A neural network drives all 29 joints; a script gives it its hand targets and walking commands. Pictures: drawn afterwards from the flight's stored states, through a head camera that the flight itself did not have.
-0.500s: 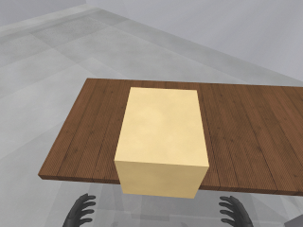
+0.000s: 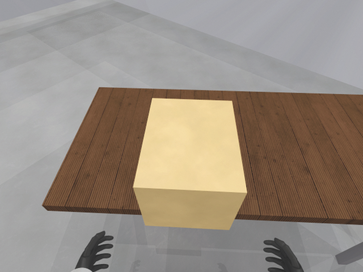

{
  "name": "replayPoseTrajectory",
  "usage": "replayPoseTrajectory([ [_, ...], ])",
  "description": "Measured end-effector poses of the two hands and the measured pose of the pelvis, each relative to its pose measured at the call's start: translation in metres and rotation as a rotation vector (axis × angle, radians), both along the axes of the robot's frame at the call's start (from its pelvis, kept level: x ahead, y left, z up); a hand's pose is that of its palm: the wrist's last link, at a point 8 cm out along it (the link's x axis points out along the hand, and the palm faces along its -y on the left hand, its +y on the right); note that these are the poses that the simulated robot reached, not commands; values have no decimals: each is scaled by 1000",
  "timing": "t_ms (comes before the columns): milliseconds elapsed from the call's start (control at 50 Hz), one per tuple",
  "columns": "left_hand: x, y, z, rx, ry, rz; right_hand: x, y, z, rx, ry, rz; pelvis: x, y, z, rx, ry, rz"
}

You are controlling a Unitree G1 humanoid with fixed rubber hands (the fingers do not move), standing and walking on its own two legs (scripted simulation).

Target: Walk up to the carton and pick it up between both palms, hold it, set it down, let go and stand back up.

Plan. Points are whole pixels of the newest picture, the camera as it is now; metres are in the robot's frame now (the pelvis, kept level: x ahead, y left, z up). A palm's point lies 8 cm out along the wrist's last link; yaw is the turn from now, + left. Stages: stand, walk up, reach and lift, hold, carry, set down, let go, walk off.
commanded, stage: let go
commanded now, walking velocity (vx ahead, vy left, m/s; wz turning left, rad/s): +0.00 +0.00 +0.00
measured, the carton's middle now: (189, 162) +0.41 +0.00 -0.04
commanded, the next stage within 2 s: stand in 0.18 s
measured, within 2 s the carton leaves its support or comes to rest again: neither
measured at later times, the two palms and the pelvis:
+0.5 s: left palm out of the picture +0.06 +0.26 -0.12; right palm out of the picture +0.09 -0.24 -0.13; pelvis +0.00 -0.01 -0.01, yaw +7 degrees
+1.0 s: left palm out of the picture -0.04 +0.24 -0.14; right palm out of the picture +0.07 -0.23 -0.14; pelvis -0.01 +0.00 -0.01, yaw +10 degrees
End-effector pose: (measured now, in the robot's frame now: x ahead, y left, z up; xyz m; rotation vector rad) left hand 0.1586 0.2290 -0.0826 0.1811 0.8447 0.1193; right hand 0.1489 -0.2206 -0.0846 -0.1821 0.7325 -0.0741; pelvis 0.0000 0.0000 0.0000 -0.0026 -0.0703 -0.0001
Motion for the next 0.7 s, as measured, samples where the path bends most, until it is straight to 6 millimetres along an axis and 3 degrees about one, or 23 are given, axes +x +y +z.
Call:
replayPoseTrajectory([
  [180,5,-2,5,7,-22,-2,-1,-8,0,-4,-6,-5,3,0,-1,-2,-2,3],
  [280,-4,11,2,35,-47,9,-20,-14,-20,-31,179,3,1,-3,-5,-5,36,55],
  [400,-55,28,-17,53,64,101,-44,-20,-37,-48,317,23,-1,-4,-9,-11,59,97],
  [540,-115,26,-37,22,207,188,-56,-17,-42,-57,379,59,-5,-5,-9,-14,69,127],
  [700,-153,15,-48,-12,291,242,-55,-11,-43,-65,377,60,-6,-4,-8,-20,69,148],
])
